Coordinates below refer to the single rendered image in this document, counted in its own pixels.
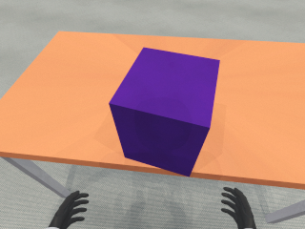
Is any robot left hand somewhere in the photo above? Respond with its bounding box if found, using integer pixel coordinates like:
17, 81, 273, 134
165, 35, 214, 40
49, 190, 89, 229

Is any robot right hand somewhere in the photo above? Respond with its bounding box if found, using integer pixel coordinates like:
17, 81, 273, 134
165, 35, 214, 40
221, 187, 256, 229

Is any table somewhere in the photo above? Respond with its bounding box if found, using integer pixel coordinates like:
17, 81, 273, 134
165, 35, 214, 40
0, 31, 305, 224

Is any carton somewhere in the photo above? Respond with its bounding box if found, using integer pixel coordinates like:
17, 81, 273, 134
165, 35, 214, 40
109, 47, 220, 177

